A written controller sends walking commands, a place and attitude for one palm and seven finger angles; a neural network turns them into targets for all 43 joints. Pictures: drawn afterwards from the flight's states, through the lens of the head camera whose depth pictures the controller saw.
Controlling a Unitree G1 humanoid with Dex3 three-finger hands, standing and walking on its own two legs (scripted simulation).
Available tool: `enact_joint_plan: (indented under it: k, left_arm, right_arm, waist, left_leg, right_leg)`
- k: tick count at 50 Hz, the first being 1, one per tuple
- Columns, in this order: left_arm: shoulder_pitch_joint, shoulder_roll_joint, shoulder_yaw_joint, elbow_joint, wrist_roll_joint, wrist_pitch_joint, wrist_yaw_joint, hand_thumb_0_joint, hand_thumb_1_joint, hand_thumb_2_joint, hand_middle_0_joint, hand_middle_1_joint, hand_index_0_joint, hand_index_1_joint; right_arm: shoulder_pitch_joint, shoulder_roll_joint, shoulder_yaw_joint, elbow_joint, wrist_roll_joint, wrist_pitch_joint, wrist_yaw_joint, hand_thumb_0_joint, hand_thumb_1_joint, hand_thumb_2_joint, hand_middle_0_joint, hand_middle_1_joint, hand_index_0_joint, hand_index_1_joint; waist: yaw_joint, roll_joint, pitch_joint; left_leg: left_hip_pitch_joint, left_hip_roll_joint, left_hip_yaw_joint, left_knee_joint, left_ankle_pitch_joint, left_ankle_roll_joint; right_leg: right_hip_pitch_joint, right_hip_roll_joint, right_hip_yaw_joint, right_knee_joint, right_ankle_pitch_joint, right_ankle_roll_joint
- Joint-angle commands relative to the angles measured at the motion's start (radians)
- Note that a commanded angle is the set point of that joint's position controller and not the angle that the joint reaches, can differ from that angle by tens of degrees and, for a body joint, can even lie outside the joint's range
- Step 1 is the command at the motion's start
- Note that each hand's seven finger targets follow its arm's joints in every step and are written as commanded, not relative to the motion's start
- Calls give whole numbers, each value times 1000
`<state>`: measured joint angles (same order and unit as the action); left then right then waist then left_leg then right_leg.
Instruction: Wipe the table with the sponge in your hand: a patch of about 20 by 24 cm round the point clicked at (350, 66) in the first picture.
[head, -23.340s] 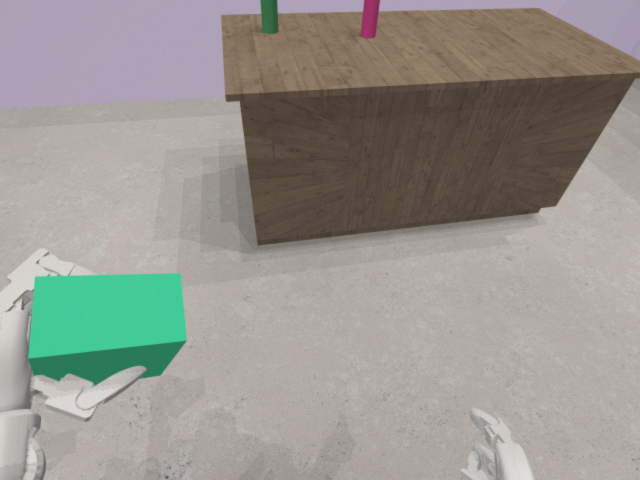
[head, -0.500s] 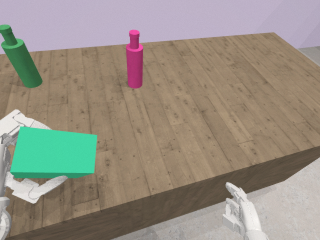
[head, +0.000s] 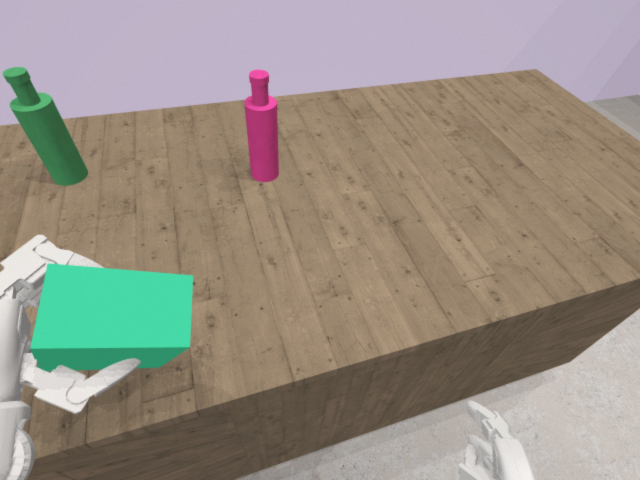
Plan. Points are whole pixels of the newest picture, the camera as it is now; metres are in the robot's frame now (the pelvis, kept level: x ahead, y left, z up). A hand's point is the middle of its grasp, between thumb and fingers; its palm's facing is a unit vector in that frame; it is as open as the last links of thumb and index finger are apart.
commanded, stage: look again from close up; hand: left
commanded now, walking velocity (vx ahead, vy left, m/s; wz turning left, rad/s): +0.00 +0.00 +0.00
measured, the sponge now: (134, 325) +0.23 +0.21 +0.13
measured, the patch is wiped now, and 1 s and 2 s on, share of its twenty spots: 0.00 0.00 0.00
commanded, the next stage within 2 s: come to a stop and stand still in 0.04 s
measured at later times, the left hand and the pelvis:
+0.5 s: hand (96, 320) +0.22 +0.24 +0.14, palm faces +0.27 -0.88 -0.40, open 10.6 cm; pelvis +0.01 +0.00 +0.00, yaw -1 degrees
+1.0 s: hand (67, 316) +0.22 +0.26 +0.15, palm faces +0.36 -0.86 -0.35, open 10.6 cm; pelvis +0.01 +0.01 +0.00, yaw +0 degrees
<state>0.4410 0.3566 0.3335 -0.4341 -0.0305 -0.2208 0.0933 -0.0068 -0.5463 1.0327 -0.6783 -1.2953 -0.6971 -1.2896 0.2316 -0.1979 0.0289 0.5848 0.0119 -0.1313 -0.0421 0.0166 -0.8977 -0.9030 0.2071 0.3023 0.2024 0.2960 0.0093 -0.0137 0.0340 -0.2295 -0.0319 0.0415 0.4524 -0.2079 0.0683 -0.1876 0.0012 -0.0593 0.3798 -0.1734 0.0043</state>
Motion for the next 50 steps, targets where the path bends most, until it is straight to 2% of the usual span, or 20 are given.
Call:
enact_joint_plan:
  k: [1, 8, 9, 10, 11, 13, 15, 17, 19, 23, 28, 31, 34, 38, 39, 43, 44, 48, 49, 50]
  left_arm:
    - [-78, 177, 124, -238, -19, -79, 26, 0, 100, 1300, -1200, -1600, -1200, -1600]
    - [-77, 190, 139, -233, -18, -72, 27, 0, 100, 1300, -1200, -1600, -1200, -1600]
    - [-1113, 975, 682, -472, 148, -166, 26, 0, 100, 1300, -1200, -1600, -1200, -1600]
    - [-526, 330, 274, 131, 33, -117, -23, 0, 100, 1300, -1200, -1600, -1200, -1600]
    - [-269, 215, 185, 142, 2, -110, -36, 0, 100, 1300, -1200, -1600, -1200, -1600]
    - [-146, 88, 52, -78, -38, -125, -40, 0, 100, 1300, -1200, -1600, -1200, -1600]
    - [-102, 139, 63, -204, -28, -125, -24, 0, 100, 1300, -1200, -1600, -1200, -1600]
    - [-66, 176, 99, -219, -24, -121, -7, 0, 100, 1300, -1200, -1600, -1200, -1600]
    - [-69, 216, 159, -219, -28, -121, 6, 0, 100, 1300, -1200, -1600, -1200, -1600]
    - [-153, 281, 228, -255, -37, -131, 16, 0, 100, 1300, -1200, -1600, -1200, -1600]
    - [-169, 217, 154, -285, -39, -130, 10, 0, 100, 1300, -1200, -1600, -1200, -1600]
    - [-127, 181, 117, -279, -34, -120, 10, 0, 100, 1300, -1200, -1600, -1200, -1600]
    - [-94, 145, 91, -228, -31, -103, 13, 0, 100, 1300, -1200, -1600, -1200, -1600]
    - [-106, 203, 154, -249, -28, -90, 25, 0, 100, 1300, -1200, -1600, -1200, -1600]
    - [-99, 153, 108, -219, -31, -91, 17, 0, 100, 1300, -1200, -1600, -1200, -1600]
    - [-117, 203, 151, -272, -30, -83, 25, 0, 100, 1300, -1200, -1600, -1200, -1600]
    - [-111, 159, 109, -248, -32, -85, 18, 0, 100, 1300, -1200, -1600, -1200, -1600]
    - [-117, 205, 146, -292, -25, -80, 29, 0, 100, 1300, -1200, -1600, -1200, -1600]
    - [-111, 155, 99, -263, -28, -81, 23, 0, 100, 1300, -1200, -1600, -1200, -1600]
    - [-113, 163, 102, -272, -26, -79, 23, 0, 100, 1300, -1200, -1600, -1200, -1600]
  right_arm:
    - [-110, -124, -56, -169, 5, -60, -10, 0, -900, -900, 200, 300, 200, 300]
    - [-117, -129, -57, -160, 8, -62, -10, 0, -900, -900, 200, 300, 200, 300]
    - [15, -163, -47, -135, -60, -97, 1, 0, -900, -900, 200, 300, 200, 300]
    - [-76, -44, -13, -85, -14, -86, 1, 0, -900, -900, 200, 300, 200, 300]
    - [-45, -133, -73, -138, -11, -108, 2, 0, -900, -900, 200, 300, 200, 300]
    - [-88, -123, -68, -142, 10, -113, 36, 0, -900, -900, 200, 300, 200, 300]
    - [-90, -137, -70, -154, 3, -114, 52, 0, -900, -900, 200, 300, 200, 300]
    - [-88, -136, -67, -158, 2, -114, 50, 0, -900, -900, 200, 300, 200, 300]
    - [-107, -129, -62, -161, 4, -109, 37, 0, -900, -900, 200, 300, 200, 300]
    - [-125, -128, -55, -160, 4, -108, 10, 0, -900, -900, 200, 300, 200, 300]
    - [-119, -122, -50, -155, 7, -118, 8, 0, -900, -900, 200, 300, 200, 300]
    - [-98, -130, -58, -149, 3, -115, 15, 0, -900, -900, 200, 300, 200, 300]
    - [-103, -131, -55, -141, 1, -98, 18, 0, -900, -900, 200, 300, 200, 300]
    - [-126, -132, -59, -153, 6, -79, 10, 0, -900, -900, 200, 300, 200, 300]
    - [-111, -126, -53, -152, 1, -69, 9, 0, -900, -900, 200, 300, 200, 300]
    - [-138, -127, -54, -170, 7, -63, 1, 0, -900, -900, 200, 300, 200, 300]
    - [-121, -123, -48, -164, 0, -58, 0, 0, -900, -900, 200, 300, 200, 300]
    - [-137, -129, -54, -171, 6, -63, -3, 0, -900, -900, 200, 300, 200, 300]
    - [-122, -125, -48, -166, 0, -58, -3, 0, -900, -900, 200, 300, 200, 300]
    - [-118, -127, -54, -171, 3, -60, -3, 0, -900, -900, 200, 300, 200, 300]
  waist:
    - [8, 77, -116]
    - [9, 68, -124]
    - [20, -58, 44]
    - [5, -57, -171]
    - [51, 76, -173]
    - [31, 213, -209]
    - [40, 150, -171]
    - [40, 18, -143]
    - [33, -22, -138]
    - [22, 60, -137]
    - [22, 136, -187]
    - [22, 102, -200]
    - [19, 79, -167]
    - [19, 70, -166]
    - [15, 67, -146]
    - [16, 97, -159]
    - [14, 87, -148]
    - [17, 107, -161]
    - [13, 110, -148]
    - [13, 108, -141]
  left_leg:
    - [-56, 110, -139, -132, -54, -44]
    - [-31, 108, -131, -123, -6, -51]
    - [-157, 129, -75, 16, 72, -25]
    - [24, 72, -109, -26, 134, -28]
    - [81, 82, -84, -18, 125, -51]
    - [72, 103, -94, -79, 109, -36]
    - [-32, 126, -124, -115, 38, -31]
    - [-80, 120, -132, -128, -46, -34]
    - [-87, 118, -133, -122, -69, -31]
    - [-30, 109, -140, -105, 20, -43]
    - [61, 111, -127, -67, 222, -63]
    - [76, 123, -133, -53, 334, -78]
    - [41, 129, -130, -75, 271, -79]
    - [27, 123, -125, -82, 204, -80]
    - [10, 124, -133, -92, 190, -77]
    - [28, 119, -122, -92, 155, -74]
    - [6, 120, -131, -101, 135, -70]
    - [22, 121, -130, -107, 120, -75]
    - [4, 120, -134, -115, 100, -69]
    - [5, 124, -139, -121, 89, -72]
  right_leg:
    - [96, -66, 93, -39, 33, -25]
    - [89, -61, 94, -36, 67, -24]
    - [-94, -92, 130, -97, 72, 16]
    - [-82, -124, 130, -39, 14, -59]
    - [-39, -98, 225, -59, 64, -58]
    - [45, -79, 144, 30, 51, -42]
    - [84, -65, 111, 55, 25, -28]
    - [88, -56, 111, 39, -14, -21]
    - [80, -61, 88, 28, -18, -17]
    - [48, -66, 99, 33, 35, -23]
    - [62, -67, 88, 48, 137, -27]
    - [82, -65, 71, 50, 181, -23]
    - [73, -61, 63, 35, 145, -19]
    - [86, -63, 77, 22, 145, -20]
    - [79, -64, 66, 12, 136, -22]
    - [88, -67, 84, 3, 141, -21]
    - [91, -68, 70, -5, 128, -23]
    - [101, -64, 76, 0, 125, -21]
    - [98, -65, 67, -10, 111, -22]
    - [97, -64, 73, -8, 105, -23]
